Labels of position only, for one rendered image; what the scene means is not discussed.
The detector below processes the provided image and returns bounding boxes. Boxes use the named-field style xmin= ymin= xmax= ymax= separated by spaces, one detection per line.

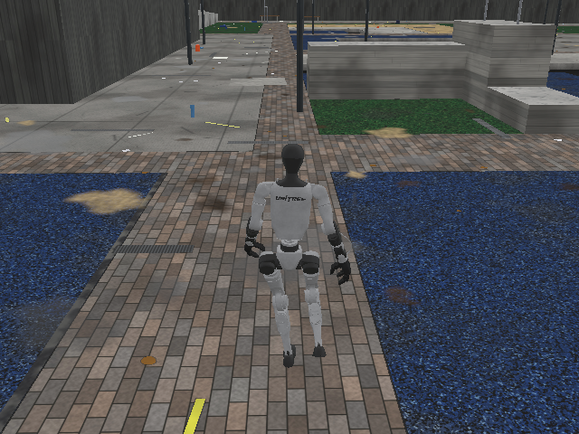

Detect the left robot hand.
xmin=244 ymin=241 xmax=265 ymax=258

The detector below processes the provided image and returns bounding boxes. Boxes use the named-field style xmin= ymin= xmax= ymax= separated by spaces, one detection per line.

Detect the robot right thigh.
xmin=301 ymin=250 xmax=320 ymax=303

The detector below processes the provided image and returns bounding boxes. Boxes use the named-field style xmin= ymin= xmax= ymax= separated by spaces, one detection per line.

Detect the right robot upper arm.
xmin=310 ymin=184 xmax=336 ymax=235

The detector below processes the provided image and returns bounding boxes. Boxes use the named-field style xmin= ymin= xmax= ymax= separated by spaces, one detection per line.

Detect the robot right forearm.
xmin=327 ymin=221 xmax=348 ymax=263

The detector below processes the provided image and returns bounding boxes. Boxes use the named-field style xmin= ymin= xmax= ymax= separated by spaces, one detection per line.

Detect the left robot upper arm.
xmin=249 ymin=182 xmax=273 ymax=231

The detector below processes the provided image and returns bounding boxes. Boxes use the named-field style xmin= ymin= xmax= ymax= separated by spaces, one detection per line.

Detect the right robot hand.
xmin=330 ymin=259 xmax=351 ymax=285

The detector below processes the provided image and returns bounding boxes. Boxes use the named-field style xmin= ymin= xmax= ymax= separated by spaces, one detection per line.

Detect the robot left forearm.
xmin=245 ymin=217 xmax=259 ymax=246

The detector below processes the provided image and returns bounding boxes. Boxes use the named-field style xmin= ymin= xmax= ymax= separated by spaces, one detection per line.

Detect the robot left foot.
xmin=283 ymin=344 xmax=296 ymax=368

